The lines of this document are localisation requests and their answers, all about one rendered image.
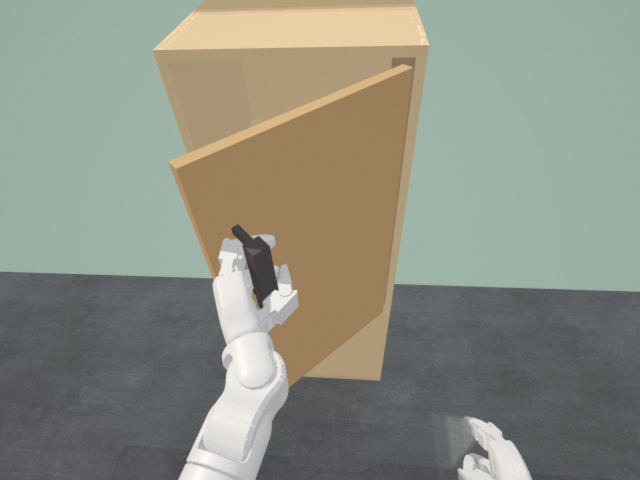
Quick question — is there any robot left forearm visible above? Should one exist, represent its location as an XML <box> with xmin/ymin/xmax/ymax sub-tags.
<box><xmin>178</xmin><ymin>332</ymin><xmax>289</xmax><ymax>480</ymax></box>

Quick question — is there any handle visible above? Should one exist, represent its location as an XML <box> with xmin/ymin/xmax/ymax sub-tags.
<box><xmin>231</xmin><ymin>225</ymin><xmax>278</xmax><ymax>309</ymax></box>

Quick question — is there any cupboard door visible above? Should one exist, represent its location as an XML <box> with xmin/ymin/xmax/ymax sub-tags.
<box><xmin>168</xmin><ymin>64</ymin><xmax>413</xmax><ymax>387</ymax></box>

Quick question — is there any right robot hand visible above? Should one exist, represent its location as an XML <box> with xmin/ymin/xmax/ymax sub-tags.
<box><xmin>458</xmin><ymin>416</ymin><xmax>532</xmax><ymax>480</ymax></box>

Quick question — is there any left robot hand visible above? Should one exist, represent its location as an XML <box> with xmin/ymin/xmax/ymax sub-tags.
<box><xmin>213</xmin><ymin>235</ymin><xmax>299</xmax><ymax>345</ymax></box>

